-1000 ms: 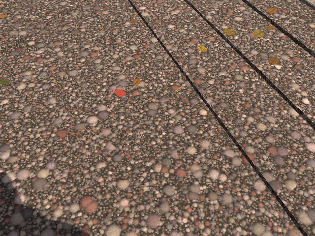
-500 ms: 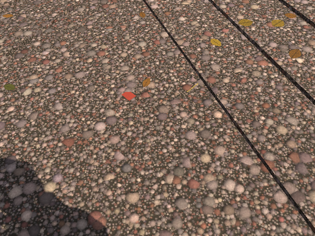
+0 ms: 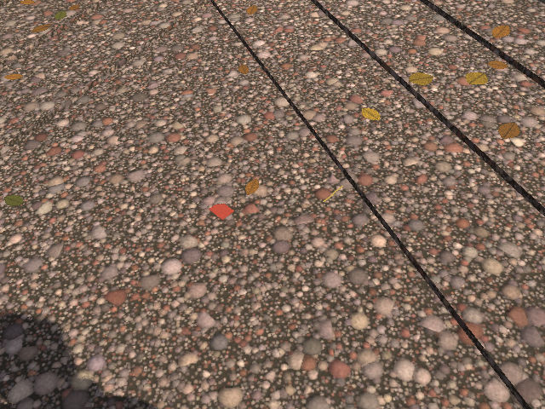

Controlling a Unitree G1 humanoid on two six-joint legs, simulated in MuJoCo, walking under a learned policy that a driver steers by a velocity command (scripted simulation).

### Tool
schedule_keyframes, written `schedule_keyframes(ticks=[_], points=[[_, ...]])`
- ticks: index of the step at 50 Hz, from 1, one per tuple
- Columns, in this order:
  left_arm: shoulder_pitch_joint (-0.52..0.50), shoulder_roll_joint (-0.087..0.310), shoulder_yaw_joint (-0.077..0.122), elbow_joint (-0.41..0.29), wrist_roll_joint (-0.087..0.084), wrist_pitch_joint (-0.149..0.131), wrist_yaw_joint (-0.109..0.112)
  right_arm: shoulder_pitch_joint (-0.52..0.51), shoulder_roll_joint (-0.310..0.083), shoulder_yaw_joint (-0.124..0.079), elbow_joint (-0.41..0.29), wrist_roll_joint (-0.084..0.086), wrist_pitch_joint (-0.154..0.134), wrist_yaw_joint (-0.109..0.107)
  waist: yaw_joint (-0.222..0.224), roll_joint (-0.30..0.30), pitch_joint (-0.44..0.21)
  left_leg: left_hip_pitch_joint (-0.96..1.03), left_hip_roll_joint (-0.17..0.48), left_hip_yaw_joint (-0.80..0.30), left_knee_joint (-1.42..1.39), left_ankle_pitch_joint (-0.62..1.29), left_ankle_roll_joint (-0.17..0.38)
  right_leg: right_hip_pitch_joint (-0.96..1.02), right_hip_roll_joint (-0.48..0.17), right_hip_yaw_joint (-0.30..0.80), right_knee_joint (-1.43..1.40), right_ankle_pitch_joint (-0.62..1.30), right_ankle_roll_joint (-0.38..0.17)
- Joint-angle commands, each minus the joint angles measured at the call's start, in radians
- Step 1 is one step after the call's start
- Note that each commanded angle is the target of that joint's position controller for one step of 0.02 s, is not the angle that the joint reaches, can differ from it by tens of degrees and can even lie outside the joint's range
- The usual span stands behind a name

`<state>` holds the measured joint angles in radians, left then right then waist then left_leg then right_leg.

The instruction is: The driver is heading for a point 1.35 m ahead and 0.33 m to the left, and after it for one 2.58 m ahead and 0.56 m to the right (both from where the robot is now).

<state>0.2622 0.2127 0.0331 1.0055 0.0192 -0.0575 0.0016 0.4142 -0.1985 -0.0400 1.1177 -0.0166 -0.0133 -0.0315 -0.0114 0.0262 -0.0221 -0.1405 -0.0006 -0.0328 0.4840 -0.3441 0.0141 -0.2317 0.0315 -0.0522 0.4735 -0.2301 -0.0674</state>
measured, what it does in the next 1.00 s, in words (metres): steps on the spot: left foot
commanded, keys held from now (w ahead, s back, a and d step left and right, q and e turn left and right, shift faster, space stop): no key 1.00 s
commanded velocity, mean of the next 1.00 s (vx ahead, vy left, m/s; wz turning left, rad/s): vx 0.05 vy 0.00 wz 0.00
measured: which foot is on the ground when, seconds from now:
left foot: up 0.00-0.30, down 0.32-1.00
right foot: down 0.00-1.00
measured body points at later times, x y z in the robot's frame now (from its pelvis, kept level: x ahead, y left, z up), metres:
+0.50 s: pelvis +0.08 +0.00 +0.00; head +0.09 +0.01 +0.45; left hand +0.06 +0.22 -0.16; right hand +0.12 -0.22 -0.15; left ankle +0.09 +0.10 -0.74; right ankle +0.00 -0.08 -0.74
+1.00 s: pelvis +0.08 +0.01 +0.01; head +0.08 +0.01 +0.46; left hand +0.05 +0.23 -0.15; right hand +0.07 -0.21 -0.15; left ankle +0.09 +0.10 -0.74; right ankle +0.00 -0.08 -0.74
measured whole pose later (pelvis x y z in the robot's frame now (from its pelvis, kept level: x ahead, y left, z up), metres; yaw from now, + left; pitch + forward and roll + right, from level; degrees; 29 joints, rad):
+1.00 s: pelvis +0.08 +0.01 +0.01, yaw +0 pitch -1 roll +1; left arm 0.33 0.13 -0.03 1.17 0.01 0.00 0.04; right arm 0.27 -0.16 0.01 1.15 0.00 0.01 -0.03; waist -0.01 -0.01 0.02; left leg -0.17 -0.05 0.05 0.34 -0.16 0.05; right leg -0.01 0.02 -0.03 0.31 -0.29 -0.04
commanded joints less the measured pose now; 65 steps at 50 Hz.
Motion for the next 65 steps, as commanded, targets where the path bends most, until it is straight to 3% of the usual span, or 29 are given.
schedule_keyframes(ticks=[1, 2, 3, 5, 7, 11, 13, 15, 16, 17, 18, 19, 21, 24, 27, 59, 60, 62, 63, 65], points=[[0.283, 0.158, 0.035, 0.046, -0.007, 0.003, 0.018, -0.067, -0.069, -0.004, -0.091, -0.011, -0.021, 0.004, 0.103, -0.227, 0.11, -0.455, -0.021, 0.067, 0.32, -0.193, 0.033, 0.281, -0.387, 0.513, -0.278, 0.074, -0.155], [0.234, 0.109, 0.019, 0.031, -0.002, 0.002, 0.016, -0.072, -0.069, -0.007, -0.086, -0.012, -0.019, 0.008, 0.062, -0.131, 0.12, -0.441, 0.009, 0.033, 0.405, -0.158, 0.03, 0.25, -0.365, 0.444, -0.252, 0.285, -0.169], [0.185, 0.085, 0.01, 0.016, 0.0, -0.003, 0.016, -0.058, -0.036, 0.001, -0.072, -0.006, -0.018, 0.009, 0.033, -0.092, 0.107, -0.411, 0.027, 0.024, 0.43, -0.123, 0.021, 0.229, -0.335, 0.358, -0.236, 0.471, -0.161], [0.126, 0.051, -0.011, 0.001, -0.001, -0.015, 0.027, -0.072, -0.033, 0.001, -0.07, -0.001, -0.013, 0.018, -0.003, -0.088, 0.062, -0.346, 0.044, 0.026, 0.393, -0.058, 0.007, 0.232, -0.281, 0.238, -0.219, 0.714, -0.128], [0.119, 0.057, -0.02, 0.006, -0.004, -0.016, 0.031, -0.046, -0.024, 0.003, -0.056, 0.005, 0.001, 0.021, -0.026, -0.108, 0.02, -0.266, 0.025, 0.037, 0.348, -0.007, 0.001, 0.213, -0.242, 0.153, -0.183, 0.872, -0.118], [0.133, 0.031, -0.042, 0.035, -0.005, 0.0, 0.036, -0.099, -0.009, 0.019, -0.062, 0.007, 0.031, 0.01, -0.014, -0.153, 0.016, -0.12, -0.008, 0.08, 0.208, 0.081, 0.004, 0.118, -0.198, 0.068, -0.134, 0.934, -0.099], [0.139, 0.029, -0.048, 0.049, -0.009, 0.009, 0.037, -0.122, -0.013, 0.024, -0.065, 0.01, 0.033, 0.004, -0.005, -0.147, 0.036, -0.085, -0.006, 0.081, 0.126, 0.107, 0.01, 0.103, -0.206, 0.089, -0.116, 0.879, -0.095], [0.125, 0.035, -0.049, 0.057, -0.017, 0.019, 0.039, -0.106, -0.018, 0.031, -0.056, 0.005, 0.024, -0.001, -0.029, -0.096, 0.048, 0.023, 0.026, 0.052, -0.049, 0.303, 0.021, 0.061, -0.197, 0.101, -0.085, 0.726, -0.059], [0.15, 0.038, -0.046, 0.058, -0.017, 0.02, 0.04, -0.091, -0.07, 0.023, -0.054, 0.0, 0.016, -0.005, -0.015, -0.046, 0.03, 0.105, 0.097, -0.022, -0.068, 0.537, 0.031, 0.024, -0.164, 0.102, -0.068, 0.537, -0.029], [0.235, 0.026, -0.042, 0.075, -0.018, 0.025, 0.042, -0.084, -0.12, 0.014, -0.046, -0.002, 0.011, -0.004, 0.035, 0.027, 0.029, 0.135, 0.158, -0.067, -0.02, 0.753, 0.073, -0.002, -0.121, 0.099, -0.087, 0.301, -0.015], [0.289, -0.017, -0.05, 0.107, -0.015, 0.036, 0.046, -0.116, -0.094, 0.02, -0.043, 0.007, 0.015, 0.0, 0.045, 0.082, 0.036, 0.095, 0.172, -0.073, -0.01, 0.778, 0.111, 0.031, -0.097, 0.094, -0.131, 0.133, -0.004], [0.257, -0.007, -0.048, 0.109, -0.005, 0.043, 0.049, -0.143, -0.057, 0.025, -0.046, 0.012, 0.019, 0.006, 0.03, 0.083, 0.062, 0.052, 0.154, -0.077, -0.03, 0.657, 0.103, 0.054, -0.087, 0.099, -0.158, 0.084, 0.001], [0.184, 0.025, -0.036, 0.099, -0.007, 0.048, 0.045, -0.155, -0.039, 0.029, -0.046, 0.012, 0.021, 0.005, 0.01, 0.04, 0.085, 0.024, 0.118, -0.063, -0.071, 0.549, 0.081, 0.082, -0.103, 0.107, -0.152, 0.18, 0.001], [0.169, -0.001, -0.041, 0.108, -0.012, 0.049, 0.041, -0.143, -0.05, 0.027, -0.032, 0.018, 0.018, -0.006, 0.014, 0.001, 0.06, 0.044, 0.106, -0.058, -0.09, 0.537, 0.071, 0.125, -0.119, 0.107, -0.167, 0.255, 0.01], [0.164, -0.003, -0.041, 0.124, -0.012, 0.052, 0.045, -0.144, -0.05, 0.027, -0.028, 0.019, 0.016, -0.006, 0.012, -0.03, 0.048, 0.056, 0.106, -0.059, -0.104, 0.526, 0.073, 0.144, -0.12, 0.103, -0.179, 0.25, 0.014], [0.169, -0.026, -0.053, 0.173, -0.011, 0.047, 0.042, -0.084, -0.031, 0.043, 0.029, 0.014, 0.017, -0.001, 0.005, -0.038, 0.1, 0.015, 0.087, -0.066, -0.186, 0.322, 0.055, 0.089, -0.133, 0.114, -0.232, 0.105, 0.01], [0.183, -0.027, -0.053, 0.177, -0.009, 0.047, 0.041, -0.076, -0.029, 0.044, 0.033, 0.014, 0.019, 0.0, 0.007, -0.04, 0.08, 0.02, 0.075, -0.06, -0.187, 0.246, 0.056, 0.097, -0.124, 0.112, -0.241, 0.028, 0.005], [0.206, 0.003, -0.036, 0.175, -0.006, 0.051, 0.037, -0.084, -0.048, 0.033, 0.023, 0.011, 0.024, 0.004, 0.017, -0.061, 0.097, -0.036, 0.02, -0.021, -0.126, 0.008, 0.072, 0.083, -0.105, 0.124, -0.242, -0.228, -0.026], [0.211, 0.02, -0.027, 0.168, -0.005, 0.055, 0.034, -0.093, -0.05, 0.028, 0.014, 0.005, 0.027, 0.01, 0.026, -0.096, 0.133, -0.102, -0.011, 0.007, -0.076, -0.102, 0.076, 0.063, -0.125, 0.171, -0.27, -0.375, -0.053], [0.258, 0.056, -0.008, 0.168, -0.008, 0.059, 0.033, -0.152, -0.027, 0.029, -0.021, -0.011, 0.024, 0.023, 0.055, -0.16, 0.23, -0.279, -0.051, 0.08, 0.068, -0.113, 0.063, 0.078, -0.235, 0.315, -0.37, -0.557, -0.117]])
